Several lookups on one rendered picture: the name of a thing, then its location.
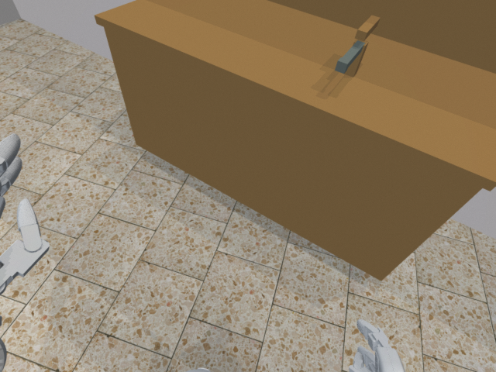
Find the counter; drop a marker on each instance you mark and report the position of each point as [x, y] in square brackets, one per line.
[244, 96]

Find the tap lever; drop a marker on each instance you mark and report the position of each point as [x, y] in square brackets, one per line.
[344, 62]

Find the robot right hand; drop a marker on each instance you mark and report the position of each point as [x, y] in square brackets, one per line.
[386, 359]

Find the robot left hand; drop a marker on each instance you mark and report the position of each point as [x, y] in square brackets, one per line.
[21, 256]

